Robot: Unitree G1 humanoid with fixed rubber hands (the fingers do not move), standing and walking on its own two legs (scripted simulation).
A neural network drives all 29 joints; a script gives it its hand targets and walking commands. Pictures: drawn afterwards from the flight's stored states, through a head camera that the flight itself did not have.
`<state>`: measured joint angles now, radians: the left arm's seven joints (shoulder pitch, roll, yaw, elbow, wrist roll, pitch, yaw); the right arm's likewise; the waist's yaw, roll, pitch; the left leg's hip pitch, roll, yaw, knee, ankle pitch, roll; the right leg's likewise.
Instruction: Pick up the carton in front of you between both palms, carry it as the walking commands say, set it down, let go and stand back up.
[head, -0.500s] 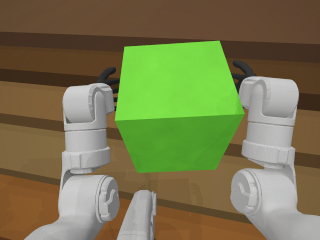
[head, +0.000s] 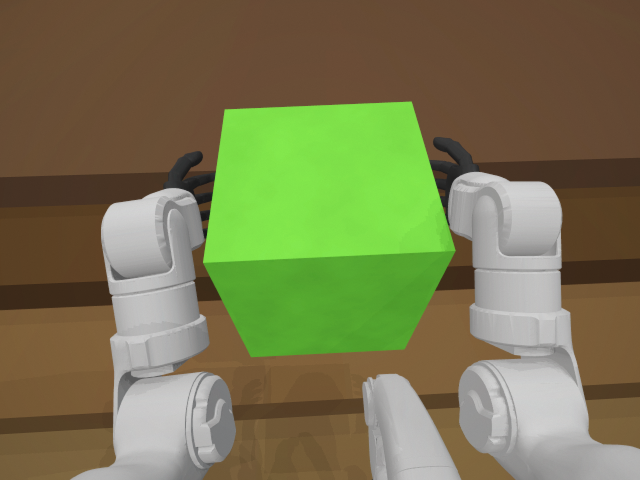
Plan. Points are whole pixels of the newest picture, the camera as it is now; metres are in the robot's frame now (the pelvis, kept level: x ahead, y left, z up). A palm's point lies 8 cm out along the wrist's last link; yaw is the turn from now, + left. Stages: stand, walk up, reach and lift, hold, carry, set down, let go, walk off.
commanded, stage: carry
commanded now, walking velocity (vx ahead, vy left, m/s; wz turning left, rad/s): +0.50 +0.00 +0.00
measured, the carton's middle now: (323, 241) +0.39 -0.02 +0.11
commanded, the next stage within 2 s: none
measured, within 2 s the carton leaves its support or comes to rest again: neither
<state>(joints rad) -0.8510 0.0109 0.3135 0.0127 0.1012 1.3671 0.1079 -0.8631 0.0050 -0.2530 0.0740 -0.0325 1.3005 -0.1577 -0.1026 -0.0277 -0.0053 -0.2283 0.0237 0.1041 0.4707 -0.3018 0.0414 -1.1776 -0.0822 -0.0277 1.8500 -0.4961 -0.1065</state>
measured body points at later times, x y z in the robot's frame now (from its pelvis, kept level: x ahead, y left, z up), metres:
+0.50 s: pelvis +0.28 -0.04 +0.12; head +0.29 -0.05 +0.57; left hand +0.65 +0.13 +0.30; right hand +0.68 -0.17 +0.30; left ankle +0.33 +0.08 -0.38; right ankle +0.26 -0.14 -0.62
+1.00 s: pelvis +0.54 +0.04 +0.23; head +0.59 +0.05 +0.68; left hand +0.94 +0.18 +0.39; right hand +0.93 -0.13 +0.40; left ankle +0.59 +0.12 -0.49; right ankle +0.58 -0.06 -0.30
